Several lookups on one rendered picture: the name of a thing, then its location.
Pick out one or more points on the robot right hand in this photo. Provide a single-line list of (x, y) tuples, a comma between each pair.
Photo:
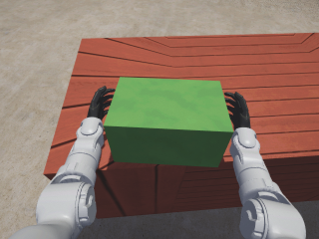
[(240, 117)]

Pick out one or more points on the robot left forearm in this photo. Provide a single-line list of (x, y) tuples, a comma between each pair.
[(84, 156)]

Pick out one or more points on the carton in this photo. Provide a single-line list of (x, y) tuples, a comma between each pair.
[(168, 121)]

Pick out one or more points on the pedestal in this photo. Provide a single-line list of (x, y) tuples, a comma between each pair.
[(278, 76)]

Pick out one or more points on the robot left upper arm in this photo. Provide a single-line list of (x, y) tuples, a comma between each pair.
[(64, 210)]

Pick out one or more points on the robot right forearm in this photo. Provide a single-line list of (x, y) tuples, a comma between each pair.
[(250, 170)]

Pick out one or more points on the robot left hand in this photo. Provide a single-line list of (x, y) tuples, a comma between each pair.
[(97, 106)]

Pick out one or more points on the robot right upper arm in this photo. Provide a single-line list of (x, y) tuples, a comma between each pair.
[(266, 219)]

